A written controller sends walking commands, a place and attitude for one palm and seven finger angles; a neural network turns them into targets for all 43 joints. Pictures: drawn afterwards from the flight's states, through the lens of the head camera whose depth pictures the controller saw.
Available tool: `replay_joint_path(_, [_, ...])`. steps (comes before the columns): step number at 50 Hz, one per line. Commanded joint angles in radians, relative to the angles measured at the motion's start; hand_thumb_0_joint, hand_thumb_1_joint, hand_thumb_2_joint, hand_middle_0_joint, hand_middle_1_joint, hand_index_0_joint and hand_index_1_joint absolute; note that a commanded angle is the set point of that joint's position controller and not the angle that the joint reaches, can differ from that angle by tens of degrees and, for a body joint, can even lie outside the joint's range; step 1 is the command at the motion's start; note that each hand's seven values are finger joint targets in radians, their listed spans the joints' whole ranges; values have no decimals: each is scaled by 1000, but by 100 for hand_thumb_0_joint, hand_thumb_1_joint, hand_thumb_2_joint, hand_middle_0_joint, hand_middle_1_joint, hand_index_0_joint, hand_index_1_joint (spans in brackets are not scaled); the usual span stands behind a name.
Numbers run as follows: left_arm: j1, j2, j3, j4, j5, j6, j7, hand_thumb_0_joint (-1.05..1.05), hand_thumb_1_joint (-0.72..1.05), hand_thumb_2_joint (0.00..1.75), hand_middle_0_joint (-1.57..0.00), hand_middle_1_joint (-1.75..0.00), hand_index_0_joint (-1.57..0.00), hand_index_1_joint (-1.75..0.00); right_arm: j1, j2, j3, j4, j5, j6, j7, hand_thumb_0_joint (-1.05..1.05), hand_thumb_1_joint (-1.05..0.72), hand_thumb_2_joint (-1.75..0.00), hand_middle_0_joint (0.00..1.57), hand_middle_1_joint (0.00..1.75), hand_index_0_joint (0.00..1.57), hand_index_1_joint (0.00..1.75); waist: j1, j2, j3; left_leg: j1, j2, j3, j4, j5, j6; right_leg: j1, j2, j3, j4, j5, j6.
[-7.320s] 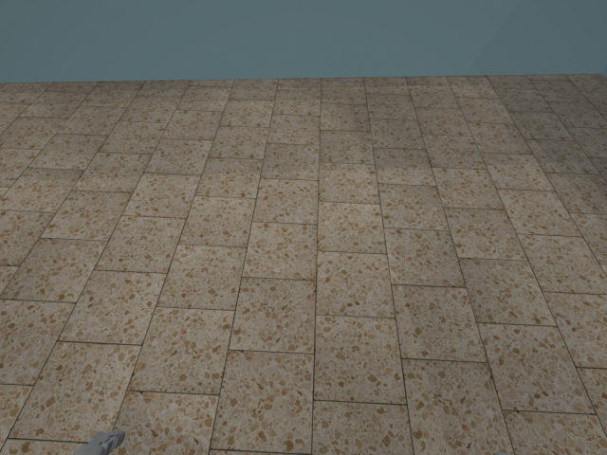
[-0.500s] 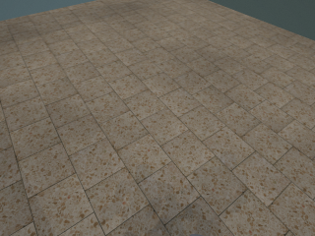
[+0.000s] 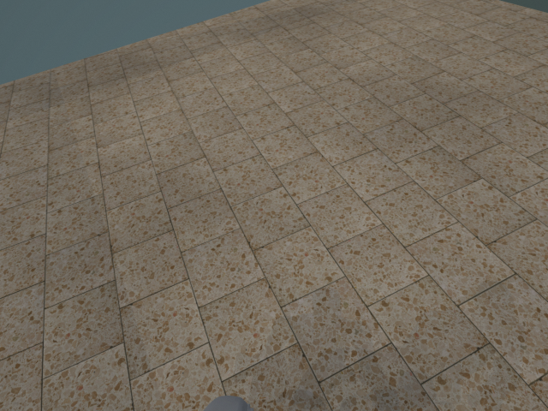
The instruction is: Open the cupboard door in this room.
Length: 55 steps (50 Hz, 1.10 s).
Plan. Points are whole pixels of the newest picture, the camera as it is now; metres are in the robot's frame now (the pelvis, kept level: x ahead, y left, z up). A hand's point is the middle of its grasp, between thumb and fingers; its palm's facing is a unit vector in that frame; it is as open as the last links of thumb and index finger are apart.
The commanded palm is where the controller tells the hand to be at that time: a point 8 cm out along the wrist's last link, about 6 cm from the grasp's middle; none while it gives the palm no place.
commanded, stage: turn or walk to find it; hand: left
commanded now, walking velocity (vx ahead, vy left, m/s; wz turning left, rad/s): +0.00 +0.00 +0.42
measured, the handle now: out of the picture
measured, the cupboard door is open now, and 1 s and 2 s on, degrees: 0 0 0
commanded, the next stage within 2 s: none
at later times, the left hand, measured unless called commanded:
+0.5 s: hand out of the picture -0.06 +0.27 -0.18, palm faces +0.27 -0.93 -0.23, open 7.4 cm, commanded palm none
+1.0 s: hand out of the picture -0.03 +0.20 -0.14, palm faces +0.39 -0.87 -0.29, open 7.4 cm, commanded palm none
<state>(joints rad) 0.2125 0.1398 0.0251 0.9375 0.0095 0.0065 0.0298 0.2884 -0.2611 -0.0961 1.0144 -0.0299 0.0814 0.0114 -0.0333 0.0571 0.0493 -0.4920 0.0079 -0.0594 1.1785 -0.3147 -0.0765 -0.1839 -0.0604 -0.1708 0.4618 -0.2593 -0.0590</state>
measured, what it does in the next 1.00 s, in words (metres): steps on the spot, turning left: left foot, then right foot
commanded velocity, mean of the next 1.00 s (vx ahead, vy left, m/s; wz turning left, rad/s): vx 0.00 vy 0.00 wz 0.42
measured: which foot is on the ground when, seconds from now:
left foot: up 0.00-0.30, down 0.32-0.84, up 0.86-1.00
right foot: down 0.00-0.32, up 0.34-0.82, down 0.84-1.00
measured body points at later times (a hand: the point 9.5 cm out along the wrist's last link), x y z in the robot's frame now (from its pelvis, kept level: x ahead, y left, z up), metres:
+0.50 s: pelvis -0.04 +0.06 -0.01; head -0.02 +0.08 +0.44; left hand -0.07 +0.32 -0.16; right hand +0.12 -0.16 -0.13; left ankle -0.06 +0.14 -0.74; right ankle -0.02 -0.09 -0.67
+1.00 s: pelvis -0.05 -0.01 +0.00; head -0.01 -0.05 +0.44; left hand -0.05 +0.24 -0.12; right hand +0.05 -0.25 -0.18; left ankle -0.12 +0.13 -0.65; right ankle -0.02 -0.09 -0.74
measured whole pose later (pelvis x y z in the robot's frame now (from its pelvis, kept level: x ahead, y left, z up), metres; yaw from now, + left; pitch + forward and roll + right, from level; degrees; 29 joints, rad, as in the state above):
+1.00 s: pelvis -0.05 -0.01 +0.00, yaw +24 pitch -1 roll +3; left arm 0.16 0.15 0.02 0.92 0.01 0.02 0.03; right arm 0.28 -0.25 -0.09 1.00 -0.03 0.08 0.01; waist -0.04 0.06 0.06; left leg -0.49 -0.04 -0.05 1.13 -0.37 -0.04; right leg -0.21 -0.06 -0.12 0.50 -0.27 -0.05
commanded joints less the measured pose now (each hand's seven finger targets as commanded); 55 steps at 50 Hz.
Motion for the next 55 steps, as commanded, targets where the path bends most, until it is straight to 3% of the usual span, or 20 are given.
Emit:
replay_joint_path(1, [60,196,51,-44,8,-25,9,0,90,90,-20,-30,-20,-30,-50,-46,-3,-62,4,-13,-1,0,-90,-90,20,30,20,30,48,-200,-4,-96,31,9,-17,-22,-14,94,-264,186,-172,241,-49])
replay_joint_path(10, [113,258,67,0,24,-12,5,0,90,90,-20,-30,-20,-30,-153,-19,27,-94,22,-36,-3,0,-90,-90,20,30,20,30,90,-251,-65,80,26,113,-404,-161,18,128,-313,152,-86,429,-99])
replay_joint_path(12, [95,267,71,7,23,-8,3,0,90,90,-20,-30,-20,-30,-130,-23,28,-94,25,-42,-6,0,-90,-90,20,30,20,30,71,-257,-78,151,22,132,-492,-125,29,95,-322,136,-54,424,-86])
replay_joint_path(14, [64,260,73,9,15,-3,1,0,90,90,-20,-30,-20,-30,-76,-36,26,-83,23,-53,-6,0,-90,-90,20,30,20,30,30,-204,-104,297,26,138,-698,43,42,24,-293,72,35,336,-23])
replay_joint_path(15, [63,239,68,-2,5,5,-2,0,90,90,-20,-30,-20,-30,-39,-76,17,-76,21,-63,-5,0,-90,-90,20,30,20,30,3,-77,-129,424,72,74,-807,161,62,-80,-241,19,159,216,33])
replay_joint_path(16, [71,178,55,-31,-2,12,-7,0,90,90,-20,-30,-20,-30,-27,-174,-3,-82,11,-69,-9,0,-90,-90,20,30,20,30,-5,201,-117,530,310,-243,-867,384,158,-339,-106,-30,359,-176,114])
replay_joint_path(17, [5,162,39,-60,8,24,-5,0,90,90,-20,-30,-20,-30,2,-225,-13,-76,12,-59,-17,0,-90,-90,20,30,20,30,-31,222,-90,454,408,-302,-880,545,255,-370,-62,47,505,-380,126])
replay_joint_path(18, [-8,181,47,-64,9,29,-8,0,90,90,-20,-30,-20,-30,-18,-211,-7,-79,7,-56,-19,0,-90,-90,20,30,20,30,-18,118,-72,378,403,-241,-876,442,286,-337,-73,95,580,-342,113])
replay_joint_path(19, [-8,170,49,-45,14,37,-7,0,90,90,-20,-30,-20,-30,-68,-175,0,-85,6,-62,-27,0,-90,-90,20,30,20,30,-2,188,-61,344,331,-214,-891,378,257,-355,-77,127,606,-288,119])
replay_joint_path(23, [21,184,54,-8,11,33,-18,0,90,90,-20,-30,-20,-30,-135,-133,21,-111,13,-72,-33,0,-90,-90,20,30,20,30,35,74,-3,334,223,-125,-881,448,211,-356,-53,140,663,-125,137])
replay_joint_path(34, [-90,158,43,-73,1,24,-7,0,90,90,-20,-30,-20,-30,-28,-136,-1,-96,5,-67,-30,0,-90,-90,20,30,20,30,-10,77,-60,392,231,-260,-830,516,262,-281,-11,156,404,-206,146])
replay_joint_path(38, [-42,152,41,-72,-6,17,-4,0,90,90,-20,-30,-20,-30,-52,-138,-6,-105,3,-61,-26,0,-90,-90,20,30,20,30,19,101,-86,310,190,-285,-799,506,239,-134,30,137,210,-140,127])
replay_joint_path(40, [23,165,46,-55,-7,5,-1,0,90,90,-20,-30,-20,-30,-70,-126,-7,-112,10,-60,-23,0,-90,-90,20,30,20,30,57,70,-114,206,147,-271,-736,412,194,43,23,132,-10,26,121])
replay_joint_path(41, [57,205,54,-48,0,-4,3,0,90,90,-20,-30,-20,-30,-67,-92,-4,-116,17,-60,-18,0,-90,-90,20,30,20,30,71,-30,-130,98,88,-216,-672,251,139,174,-53,193,-115,82,105])
replay_joint_path(42, [76,293,72,-49,16,-13,12,0,90,90,-20,-30,-20,-30,-51,-23,7,-133,24,-62,-13,0,-90,-90,20,30,20,30,78,-297,-133,-86,-48,-55,-472,-60,67,277,-297,438,-171,109,22])
replay_joint_path(43, [69,321,72,-64,12,-9,11,0,90,90,-20,-30,-20,-30,-79,-53,-3,-149,14,-54,-17,0,-90,-90,20,30,20,30,89,-327,-99,-91,-70,-18,-264,-270,49,133,-432,521,-192,199,-79])
replay_joint_path(44, [14,284,75,-76,7,-9,17,0,90,90,-20,-30,-20,-30,-73,-80,-12,-134,8,-36,-15,0,-90,-90,20,30,20,30,67,-275,-69,-63,-30,-58,-125,-233,52,29,-410,461,-215,101,-105])
replay_joint_path(47, [-114,207,48,-105,3,-10,8,0,90,90,-20,-30,-20,-30,2,-53,-13,-67,1,-16,1,0,-90,-90,20,30,20,30,-5,-177,30,-56,-7,-21,49,-57,35,-85,-248,262,-216,10,-32])
replay_joint_path(50, [-65,189,44,-93,3,-21,5,0,90,90,-20,-30,-20,-30,30,-42,-10,-51,4,-14,5,0,-90,-90,20,30,20,30,3,-218,11,-72,0,1,63,14,10,-16,-211,176,-202,105,-9])
replay_joint_path(55, [33,198,49,-55,7,-24,8,0,90,90,-20,-30,-20,-30,-44,-52,-4,-62,4,-14,2,0,-90,-90,20,30,20,30,46,-207,-9,-85,31,9,-6,-15,-10,73,-259,194,-188,161,-42])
